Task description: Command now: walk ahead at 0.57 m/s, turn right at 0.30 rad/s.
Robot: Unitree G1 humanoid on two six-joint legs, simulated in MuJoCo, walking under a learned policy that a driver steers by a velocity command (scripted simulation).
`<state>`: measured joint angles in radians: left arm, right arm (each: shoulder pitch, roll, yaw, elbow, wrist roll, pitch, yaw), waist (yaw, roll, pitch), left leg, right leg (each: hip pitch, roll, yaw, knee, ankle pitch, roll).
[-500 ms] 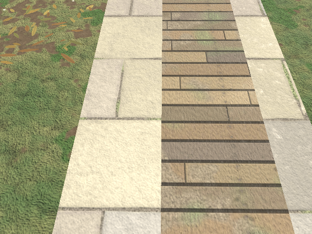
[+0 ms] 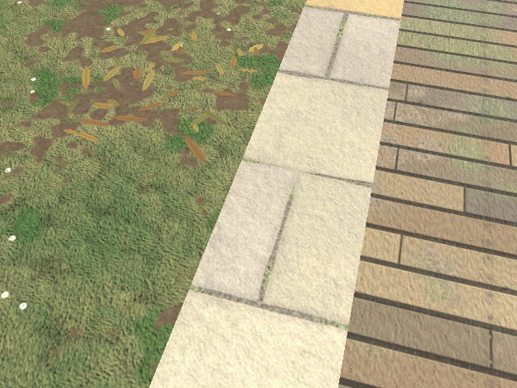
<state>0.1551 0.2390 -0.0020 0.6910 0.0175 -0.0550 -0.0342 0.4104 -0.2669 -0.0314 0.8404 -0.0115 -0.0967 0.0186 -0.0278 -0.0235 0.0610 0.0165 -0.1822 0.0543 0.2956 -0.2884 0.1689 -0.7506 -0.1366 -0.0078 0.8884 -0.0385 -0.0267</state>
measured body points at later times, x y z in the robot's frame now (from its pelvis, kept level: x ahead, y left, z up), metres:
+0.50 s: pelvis +0.27 -0.03 +0.00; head +0.30 -0.07 +0.45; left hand +0.51 +0.20 -0.07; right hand +0.37 -0.34 -0.09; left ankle +0.46 +0.12 -0.67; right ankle +0.32 -0.09 -0.73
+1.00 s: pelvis +0.38 +0.00 +0.01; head +0.41 -0.03 +0.45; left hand +0.69 +0.08 -0.09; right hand +0.29 -0.30 -0.08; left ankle +0.49 +0.05 -0.73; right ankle +0.27 -0.11 -0.65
